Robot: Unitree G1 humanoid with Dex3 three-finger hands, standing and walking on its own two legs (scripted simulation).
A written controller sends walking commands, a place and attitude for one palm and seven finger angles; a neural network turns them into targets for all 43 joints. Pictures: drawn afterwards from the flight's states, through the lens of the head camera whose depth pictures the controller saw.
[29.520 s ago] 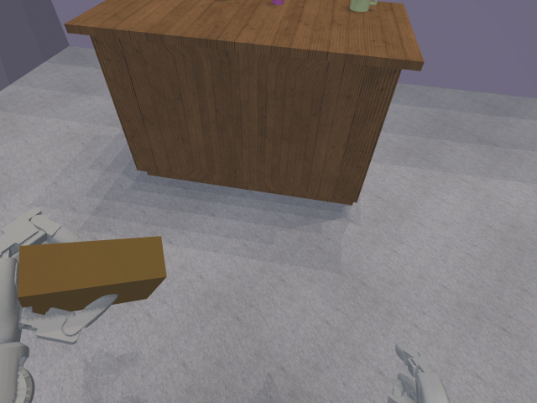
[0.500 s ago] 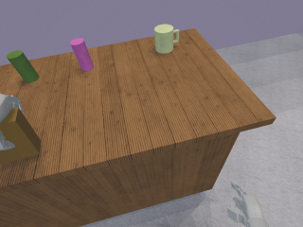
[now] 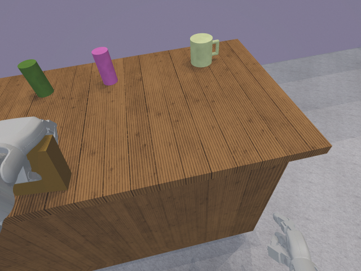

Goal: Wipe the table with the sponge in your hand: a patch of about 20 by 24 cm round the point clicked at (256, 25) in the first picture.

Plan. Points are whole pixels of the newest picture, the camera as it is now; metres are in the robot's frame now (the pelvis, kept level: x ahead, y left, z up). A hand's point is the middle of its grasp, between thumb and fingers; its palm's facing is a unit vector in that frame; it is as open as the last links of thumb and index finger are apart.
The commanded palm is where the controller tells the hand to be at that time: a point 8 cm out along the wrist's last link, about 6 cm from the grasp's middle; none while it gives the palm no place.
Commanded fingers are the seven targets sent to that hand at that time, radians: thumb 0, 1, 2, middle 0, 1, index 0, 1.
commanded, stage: lower the sponge onto the table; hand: left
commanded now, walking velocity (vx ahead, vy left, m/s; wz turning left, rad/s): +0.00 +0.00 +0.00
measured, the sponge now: (37, 172) +0.25 +0.37 +0.09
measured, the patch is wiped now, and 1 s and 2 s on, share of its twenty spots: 0.00 0.00 0.05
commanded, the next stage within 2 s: wipe forward along the first lane in 0.80 s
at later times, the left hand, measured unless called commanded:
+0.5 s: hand (28, 154) +0.26 +0.36 +0.14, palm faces -0.12 +0.03 -0.99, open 9.0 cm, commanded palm +0.24 +0.37 +0.21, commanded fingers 0.00 0.10 1.30 -1.20 -1.60 -1.20 -1.60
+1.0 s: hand (27, 153) +0.27 +0.37 +0.14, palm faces -0.07 +0.01 -1.00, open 9.0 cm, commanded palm +0.25 +0.37 +0.18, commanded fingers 0.00 0.10 1.30 -1.20 -1.60 -1.20 -1.60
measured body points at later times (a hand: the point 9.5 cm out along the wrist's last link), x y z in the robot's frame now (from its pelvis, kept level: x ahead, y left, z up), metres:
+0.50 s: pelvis +0.00 -0.01 +0.00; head +0.01 -0.04 +0.45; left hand +0.26 +0.35 +0.20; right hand +0.21 -0.24 -0.10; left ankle +0.01 +0.09 -0.74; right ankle +0.01 -0.11 -0.74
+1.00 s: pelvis +0.00 -0.01 +0.00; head +0.02 -0.04 +0.44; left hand +0.27 +0.37 +0.19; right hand +0.20 -0.24 -0.11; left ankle +0.01 +0.09 -0.74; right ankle +0.01 -0.11 -0.74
